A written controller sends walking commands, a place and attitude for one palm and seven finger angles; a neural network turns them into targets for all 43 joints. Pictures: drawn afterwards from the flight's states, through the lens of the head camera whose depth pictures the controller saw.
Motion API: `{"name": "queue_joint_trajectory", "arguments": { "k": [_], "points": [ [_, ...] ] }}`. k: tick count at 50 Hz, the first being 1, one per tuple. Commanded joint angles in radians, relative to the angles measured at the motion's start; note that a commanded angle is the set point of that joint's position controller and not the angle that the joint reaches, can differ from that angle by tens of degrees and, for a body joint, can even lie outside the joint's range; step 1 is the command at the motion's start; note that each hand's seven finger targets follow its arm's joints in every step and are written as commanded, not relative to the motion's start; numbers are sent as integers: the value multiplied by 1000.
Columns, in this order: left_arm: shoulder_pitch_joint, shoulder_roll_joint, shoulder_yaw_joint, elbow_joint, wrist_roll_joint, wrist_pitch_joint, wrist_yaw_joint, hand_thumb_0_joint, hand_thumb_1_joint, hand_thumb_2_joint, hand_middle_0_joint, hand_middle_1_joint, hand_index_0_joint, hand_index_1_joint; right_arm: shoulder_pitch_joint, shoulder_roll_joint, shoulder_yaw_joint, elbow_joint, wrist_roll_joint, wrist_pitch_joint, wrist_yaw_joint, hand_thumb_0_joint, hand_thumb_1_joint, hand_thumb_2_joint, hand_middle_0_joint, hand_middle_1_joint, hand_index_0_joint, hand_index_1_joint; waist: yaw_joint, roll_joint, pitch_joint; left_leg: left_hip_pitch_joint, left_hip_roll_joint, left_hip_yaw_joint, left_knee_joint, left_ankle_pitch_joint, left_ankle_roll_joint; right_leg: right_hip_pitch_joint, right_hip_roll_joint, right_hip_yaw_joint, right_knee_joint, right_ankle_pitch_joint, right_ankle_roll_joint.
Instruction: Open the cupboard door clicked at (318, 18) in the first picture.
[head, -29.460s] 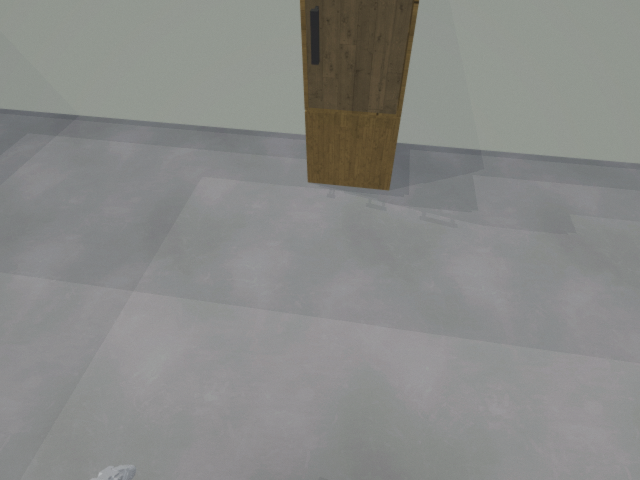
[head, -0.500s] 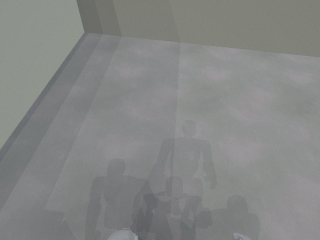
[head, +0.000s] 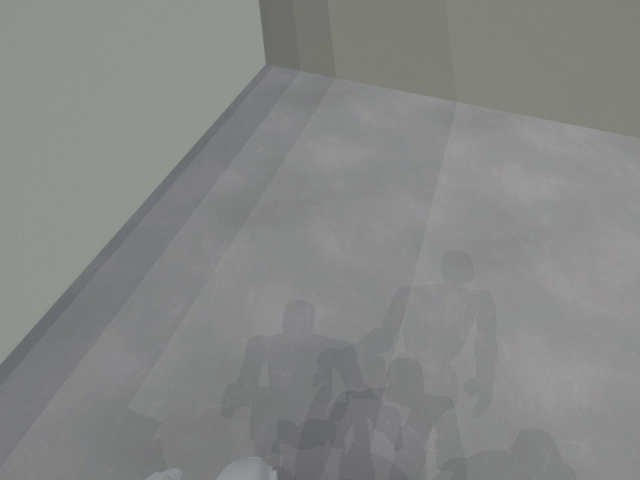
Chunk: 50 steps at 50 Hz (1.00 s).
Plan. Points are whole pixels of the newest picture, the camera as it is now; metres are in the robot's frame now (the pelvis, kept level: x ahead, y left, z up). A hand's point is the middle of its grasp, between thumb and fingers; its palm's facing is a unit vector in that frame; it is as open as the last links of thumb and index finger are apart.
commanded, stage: turn to face it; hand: left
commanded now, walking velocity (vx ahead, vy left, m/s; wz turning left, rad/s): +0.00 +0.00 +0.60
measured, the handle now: out of the picture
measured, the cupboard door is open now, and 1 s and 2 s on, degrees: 48 48 48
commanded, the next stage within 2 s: none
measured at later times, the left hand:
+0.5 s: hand out of the picture +0.10 +0.22 -0.16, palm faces +0.28 -0.91 -0.30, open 7.3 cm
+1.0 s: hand out of the picture -0.01 +0.19 -0.19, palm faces +0.59 -0.76 -0.27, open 7.3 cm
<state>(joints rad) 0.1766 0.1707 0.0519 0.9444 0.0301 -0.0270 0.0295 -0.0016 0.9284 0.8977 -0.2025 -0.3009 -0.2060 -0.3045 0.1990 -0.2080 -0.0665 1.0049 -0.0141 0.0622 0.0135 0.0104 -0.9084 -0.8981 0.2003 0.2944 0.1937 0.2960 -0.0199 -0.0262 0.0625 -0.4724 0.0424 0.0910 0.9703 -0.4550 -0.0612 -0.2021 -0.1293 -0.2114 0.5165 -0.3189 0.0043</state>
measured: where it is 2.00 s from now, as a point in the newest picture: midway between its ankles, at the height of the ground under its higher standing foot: outside the picture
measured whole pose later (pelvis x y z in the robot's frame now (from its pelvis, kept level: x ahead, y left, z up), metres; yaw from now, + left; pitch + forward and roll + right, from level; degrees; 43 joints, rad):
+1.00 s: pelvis +0.07 -0.02 -0.01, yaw +35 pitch +1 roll +0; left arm 0.20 0.26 0.07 0.92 0.02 0.06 0.02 0.01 0.91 0.90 -0.20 -0.30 -0.20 -0.30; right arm 0.09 -0.24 -0.05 0.88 -0.02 0.03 0.01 0.01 -0.90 -0.90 0.20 0.29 0.20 0.30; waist 0.02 -0.04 0.11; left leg -0.33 0.00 0.06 0.62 -0.31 0.04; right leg -0.45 -0.11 -0.07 1.13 -0.52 0.08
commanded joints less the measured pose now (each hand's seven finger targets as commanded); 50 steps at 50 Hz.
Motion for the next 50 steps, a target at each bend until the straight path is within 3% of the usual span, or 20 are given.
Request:
{"name": "queue_joint_trajectory", "arguments": {
  "k": [1, 4, 5, 6, 7, 8, 13, 20, 23, 24, 25, 26, 29, 38, 41, 42, 43, 44, 45, 50],
  "points": [
    [79, 208, 50, -41, 2, 3, 4, 0, 900, 900, -200, -300, -200, -300, -77, -31, 3, -128, 2, -29, 13, 0, -900, -900, 200, 300, 200, 300, 46, -178, -69, -2, -9, 47, -204, 38, 12, 149, -229, 72, -59, 724, -92],
    [56, 236, 57, -61, -8, 7, -5, 0, 900, 900, -200, -300, -200, -300, -5, -90, -11, -135, -6, -35, 14, 0, -900, -900, 200, 300, 200, 300, -12, -122, -118, 226, -37, 73, -429, 228, 35, 61, -210, 11, 108, 655, -35],
    [42, 220, 52, -80, -15, 11, -10, 0, 900, 900, -200, -300, -200, -300, 76, -159, -30, -124, -12, -41, 12, 0, -900, -900, 200, 300, 200, 300, -59, 20, -189, 420, 48, -26, -495, 457, 76, -79, -172, -17, 277, 465, 13],
    [17, 147, 35, -129, -25, 17, -18, 0, 900, 900, -200, -300, -200, -300, 157, -295, -63, -125, -20, -47, 5, 0, -900, -900, 200, 300, 200, 300, -102, 363, -222, 549, 369, -468, -553, 871, 252, -366, -6, -13, 554, -291, 93],
    [-51, 163, 25, -173, -11, 34, -7, 0, 900, 900, -200, -300, -200, -300, 207, -322, -62, -110, -9, -36, -1, 0, -900, -900, 200, 300, 200, 300, -112, 231, -224, 482, 436, -498, -564, 826, 316, -379, 9, 145, 669, -377, 74],
    [-65, 143, 30, -164, -11, 38, -2, 0, 900, 900, -200, -300, -200, -300, 159, -311, -62, -123, -11, -44, -16, 0, -900, -900, 200, 300, 200, 300, -90, 219, -219, 465, 405, -525, -581, 748, 311, -446, 10, 186, 722, -321, 75],
    [11, 157, 40, -100, -9, 53, -22, 0, 900, 900, -200, -300, -200, -300, -39, -229, -33, -182, -10, -56, -25, 0, -900, -900, 200, 300, 200, 300, 10, 172, -128, 269, 210, -291, -627, 491, 214, -350, 24, 211, 637, -86, 82],
    [-14, 141, 32, -142, -15, 51, -19, 0, 900, 900, -200, -300, -200, -300, -38, -242, -52, -182, -16, -40, -15, 0, -900, -900, 200, 300, 200, 300, -1, 185, -130, 224, 178, -361, -602, 423, 218, -200, 96, 175, 298, -111, 71],
    [83, 156, 36, -126, -18, 33, -15, 0, 900, 900, -200, -300, -200, -300, -87, -231, -57, -197, -6, -32, -15, 0, -900, -900, 200, 300, 200, 300, 49, 174, -160, 133, 122, -358, -496, 440, 171, 21, 124, 154, 4, 45, 61],
    [127, 210, 48, -123, -10, 21, -8, 0, 900, 900, -200, -300, -200, -300, -90, -186, -52, -208, 4, -32, -11, 0, -900, -900, 200, 300, 200, 300, 73, 33, -171, 12, 47, -297, -380, 286, 112, 158, 13, 256, -160, 78, 35],
    [141, 308, 67, -125, 6, 14, 1, 0, 900, 900, -200, -300, -200, -300, -84, -110, -41, -232, 8, -33, -4, 0, -900, -900, 200, 300, 200, 300, 82, -296, -150, -179, -122, -109, -118, -80, 19, 222, -288, 568, -255, 173, -82],
    [119, 319, 55, -135, -2, 18, 2, 0, 900, 900, -200, -300, -200, -300, -97, -144, -44, -238, -3, -31, 0, 0, -900, -900, 200, 300, 200, 300, 79, -249, -125, -157, -84, -136, 117, -182, 27, 94, -385, 563, -237, 279, -166],
    [7, 198, 30, -150, -10, 13, 8, 0, 900, 900, -200, -300, -200, -300, -80, -123, -41, -180, -5, -10, 7, 0, -900, -900, 200, 300, 200, 300, 6, -205, -70, -170, -15, -128, 300, -8, -2, 79, -210, 297, -134, 564, -124],
    [134, 237, 52, -99, -2, 11, 6, 0, 900, 900, -200, -300, -200, -300, -178, -67, -7, -184, 5, -17, 20, 0, -900, -900, 200, 300, 200, 300, 72, -191, -97, -14, -40, 24, -189, 5, 6, 231, -215, 130, -44, 820, -103],
    [106, 257, 60, -99, -7, 11, 1, 0, 900, 900, -200, -300, -200, -300, -109, -91, -11, -177, 2, -27, 14, 0, -900, -900, 200, 300, 200, 300, 28, -170, -136, 145, -65, 53, -380, 114, 33, 183, -216, 82, 66, 818, -68],
    [84, 256, 60, -100, -13, 12, -3, 0, 900, 900, -200, -300, -200, -300, -43, -120, -20, -166, -2, -32, 14, 0, -900, -900, 200, 300, 200, 300, -14, -127, -166, 280, -52, 36, -496, 233, 48, 110, -203, 49, 183, 755, -33],
    [69, 224, 57, -126, -21, 16, -9, 0, 900, 900, -200, -300, -200, -300, 45, -213, -44, -148, -12, -40, 10, 0, -900, -900, 200, 300, 200, 300, -65, 77, -234, 506, 116, -159, -532, 537, 125, -116, -134, 5, 385, 426, 28],
    [18, 150, 30, -180, -26, 21, -14, 0, 900, 900, -200, -300, -200, -300, 126, -319, -71, -139, -12, -40, 2, 0, -900, -900, 200, 300, 200, 300, -103, 363, -244, 602, 400, -530, -551, 1032, 306, -390, 8, 46, 624, -350, 87],
    [-36, 186, 32, -197, -13, 40, -1, 0, 900, 900, -200, -300, -200, -300, 155, -313, -62, -117, -4, -33, -4, 0, -900, -900, 200, 300, 200, 300, -102, 201, -236, 552, 409, -473, -537, 937, 340, -404, 3, 178, 679, -357, 71],
    [-10, 164, 41, -125, -11, 60, -19, 0, 900, 900, -200, -300, -200, -300, -44, -229, -35, -173, -11, -47, -27, 0, -900, -900, 200, 300, 200, 300, 5, 162, -90, 286, 208, -319, -621, 571, 227, -352, 20, 213, 638, -104, 83]
  ]
}}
